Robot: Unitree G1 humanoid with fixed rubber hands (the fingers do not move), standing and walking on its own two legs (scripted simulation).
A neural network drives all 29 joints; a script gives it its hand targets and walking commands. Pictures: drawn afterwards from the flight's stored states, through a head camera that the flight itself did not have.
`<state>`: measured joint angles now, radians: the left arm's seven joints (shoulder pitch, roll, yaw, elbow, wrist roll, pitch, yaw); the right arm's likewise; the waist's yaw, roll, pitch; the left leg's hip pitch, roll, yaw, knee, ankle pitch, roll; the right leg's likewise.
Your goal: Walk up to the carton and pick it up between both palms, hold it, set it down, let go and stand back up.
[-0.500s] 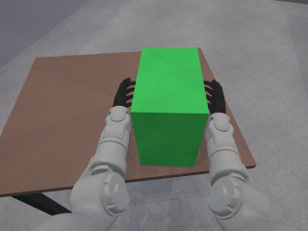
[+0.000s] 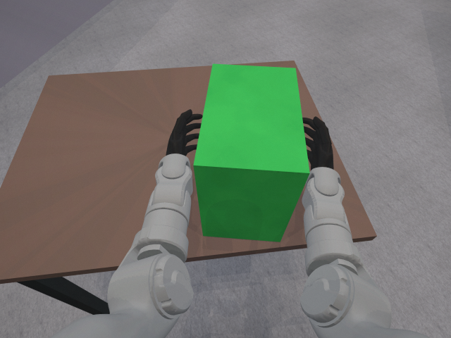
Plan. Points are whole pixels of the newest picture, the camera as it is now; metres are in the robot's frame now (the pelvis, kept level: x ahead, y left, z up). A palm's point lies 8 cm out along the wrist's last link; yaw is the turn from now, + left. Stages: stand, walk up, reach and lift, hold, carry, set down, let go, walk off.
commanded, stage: set down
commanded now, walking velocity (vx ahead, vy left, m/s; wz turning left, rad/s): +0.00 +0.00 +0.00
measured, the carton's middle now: (247, 155) +0.45 -0.03 +0.03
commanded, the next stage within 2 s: none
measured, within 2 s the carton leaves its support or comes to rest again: neither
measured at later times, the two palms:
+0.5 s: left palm (178, 154) +0.42 +0.10 +0.08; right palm (320, 164) +0.39 -0.15 +0.08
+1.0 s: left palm (179, 157) +0.42 +0.11 +0.06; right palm (319, 167) +0.40 -0.16 +0.06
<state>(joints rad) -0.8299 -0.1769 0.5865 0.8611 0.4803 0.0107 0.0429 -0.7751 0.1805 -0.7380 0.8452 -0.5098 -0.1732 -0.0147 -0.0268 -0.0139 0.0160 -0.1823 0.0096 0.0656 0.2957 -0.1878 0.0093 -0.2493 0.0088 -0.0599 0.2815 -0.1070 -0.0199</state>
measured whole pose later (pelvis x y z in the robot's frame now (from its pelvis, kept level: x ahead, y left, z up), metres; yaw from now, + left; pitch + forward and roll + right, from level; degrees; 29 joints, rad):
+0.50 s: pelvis +0.00 +0.00 +0.00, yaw +0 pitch +4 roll +0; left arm -0.82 -0.19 0.61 0.81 0.52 0.00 0.02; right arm -0.76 0.21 -0.75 0.79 -0.54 -0.18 0.01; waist -0.03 -0.03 0.03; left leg -0.18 0.01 0.07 0.29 -0.19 0.01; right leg -0.25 0.01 -0.06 0.28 -0.11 -0.02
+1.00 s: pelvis +0.00 +0.00 +0.00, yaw -2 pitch +8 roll +0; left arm -0.84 -0.09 0.50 0.96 0.42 -0.03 0.11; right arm -0.81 0.09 -0.58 0.97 -0.38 -0.15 -0.02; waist -0.02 -0.02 0.00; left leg -0.27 0.02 0.10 0.34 -0.20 0.01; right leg -0.34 0.02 -0.03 0.30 -0.10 -0.02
